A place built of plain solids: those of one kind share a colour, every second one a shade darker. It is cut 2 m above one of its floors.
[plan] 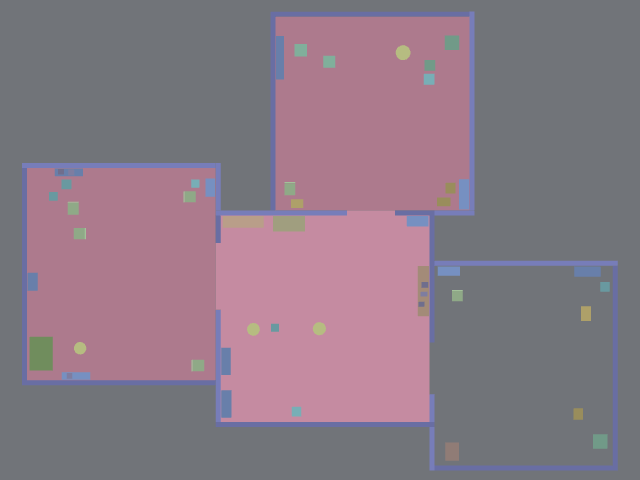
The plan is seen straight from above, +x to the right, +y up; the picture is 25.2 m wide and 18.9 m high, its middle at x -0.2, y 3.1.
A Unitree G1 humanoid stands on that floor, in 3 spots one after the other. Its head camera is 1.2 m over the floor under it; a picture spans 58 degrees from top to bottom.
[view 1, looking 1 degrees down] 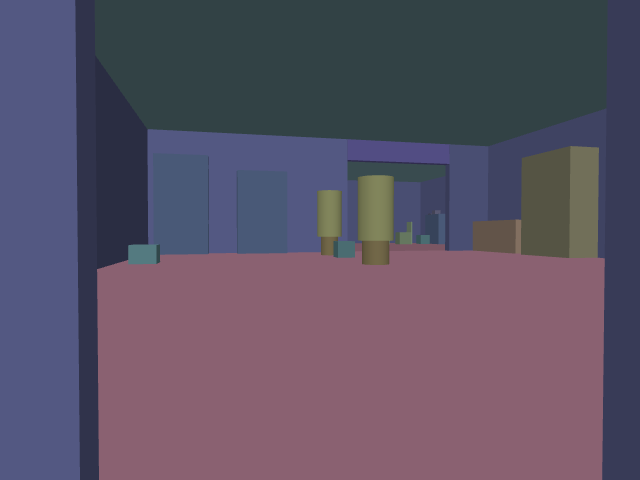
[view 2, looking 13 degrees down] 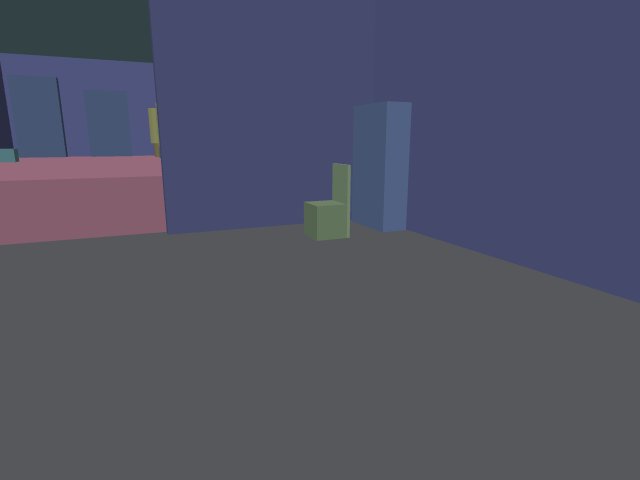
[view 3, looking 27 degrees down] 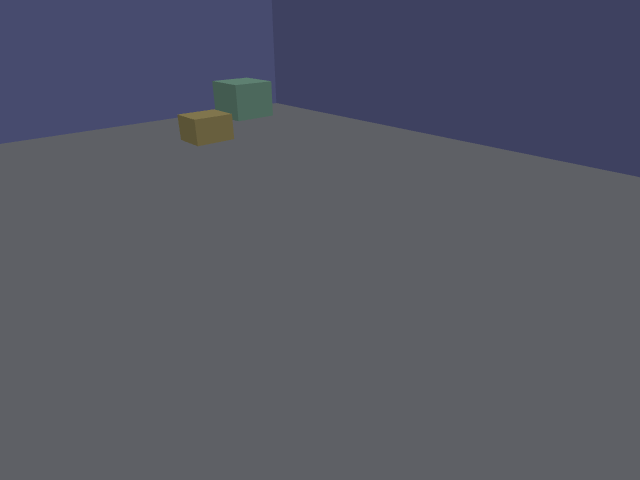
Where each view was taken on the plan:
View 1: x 5.67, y -2.58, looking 167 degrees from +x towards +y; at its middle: wall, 10.04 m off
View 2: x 10.14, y -1.37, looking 156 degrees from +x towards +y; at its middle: chair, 5.30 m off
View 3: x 5.57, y -1.37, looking -43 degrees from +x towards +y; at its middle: ground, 2.64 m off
